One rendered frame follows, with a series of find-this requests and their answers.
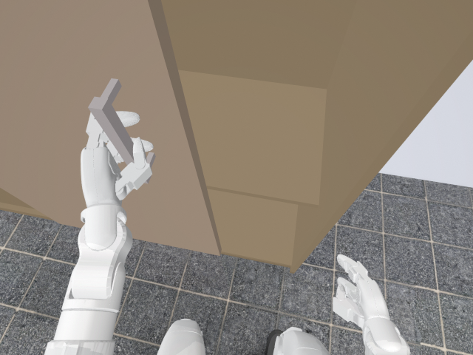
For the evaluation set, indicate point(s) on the handle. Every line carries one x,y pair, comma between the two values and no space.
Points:
106,116

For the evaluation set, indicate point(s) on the robot right thigh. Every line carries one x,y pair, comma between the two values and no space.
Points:
299,343

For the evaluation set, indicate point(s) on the right robot hand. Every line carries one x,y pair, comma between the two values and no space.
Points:
364,301

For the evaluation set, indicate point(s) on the robot right foot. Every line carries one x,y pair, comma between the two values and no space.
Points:
271,341

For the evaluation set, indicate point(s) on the wardrobe door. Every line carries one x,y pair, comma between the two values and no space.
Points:
55,57
6,197

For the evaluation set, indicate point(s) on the robot right forearm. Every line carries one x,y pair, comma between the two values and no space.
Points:
382,337

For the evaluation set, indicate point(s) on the left robot hand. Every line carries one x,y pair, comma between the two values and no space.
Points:
99,164

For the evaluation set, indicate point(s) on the robot left forearm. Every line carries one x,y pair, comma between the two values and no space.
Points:
93,296

